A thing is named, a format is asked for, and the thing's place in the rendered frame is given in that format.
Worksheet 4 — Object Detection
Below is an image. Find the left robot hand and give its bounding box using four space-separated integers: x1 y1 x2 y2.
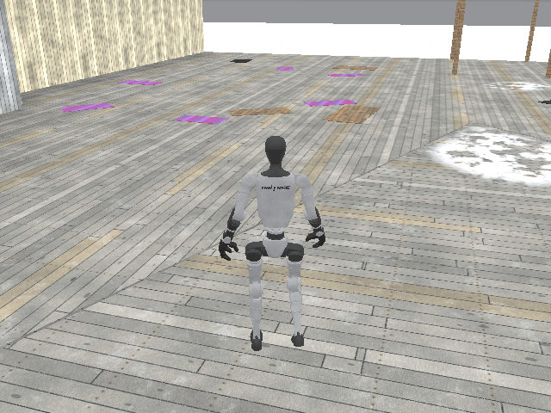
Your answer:
219 240 238 261

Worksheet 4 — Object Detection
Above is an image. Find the right robot forearm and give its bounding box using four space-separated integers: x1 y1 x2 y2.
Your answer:
308 207 325 237

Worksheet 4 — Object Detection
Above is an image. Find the humanoid robot torso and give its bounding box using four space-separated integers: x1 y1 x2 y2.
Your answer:
256 169 296 258

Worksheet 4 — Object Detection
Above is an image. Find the right robot upper arm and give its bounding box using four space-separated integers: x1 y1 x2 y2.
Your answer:
294 173 318 220

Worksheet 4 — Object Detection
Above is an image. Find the left robot upper arm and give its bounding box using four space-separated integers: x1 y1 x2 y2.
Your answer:
232 173 258 221

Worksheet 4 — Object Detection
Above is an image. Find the left robot forearm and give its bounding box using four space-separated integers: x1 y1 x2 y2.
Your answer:
221 207 240 243

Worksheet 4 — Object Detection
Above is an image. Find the right robot hand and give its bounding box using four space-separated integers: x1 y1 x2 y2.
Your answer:
306 232 325 248

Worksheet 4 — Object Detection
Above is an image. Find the left robot foot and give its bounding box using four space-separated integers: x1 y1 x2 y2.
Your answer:
251 330 263 351

